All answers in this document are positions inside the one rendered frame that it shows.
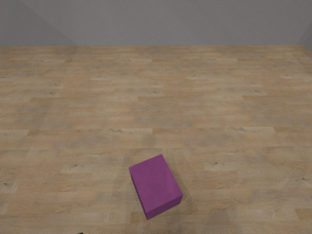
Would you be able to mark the carton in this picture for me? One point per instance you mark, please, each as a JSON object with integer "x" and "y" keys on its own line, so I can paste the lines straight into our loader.
{"x": 155, "y": 186}

